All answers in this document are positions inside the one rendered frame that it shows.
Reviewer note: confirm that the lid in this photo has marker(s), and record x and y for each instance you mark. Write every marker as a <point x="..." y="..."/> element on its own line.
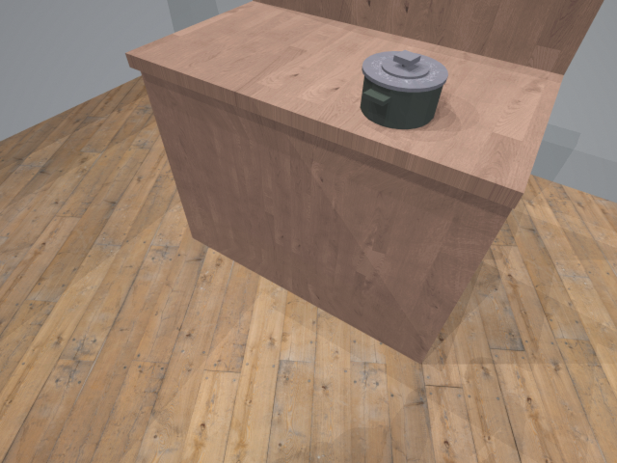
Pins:
<point x="426" y="75"/>

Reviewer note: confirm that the knob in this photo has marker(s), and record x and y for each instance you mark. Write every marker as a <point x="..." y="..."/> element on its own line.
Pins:
<point x="406" y="58"/>

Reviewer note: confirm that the table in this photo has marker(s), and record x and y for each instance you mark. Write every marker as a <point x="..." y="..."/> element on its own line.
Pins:
<point x="277" y="167"/>

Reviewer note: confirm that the pot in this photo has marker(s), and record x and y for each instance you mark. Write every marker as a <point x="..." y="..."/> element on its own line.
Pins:
<point x="398" y="110"/>

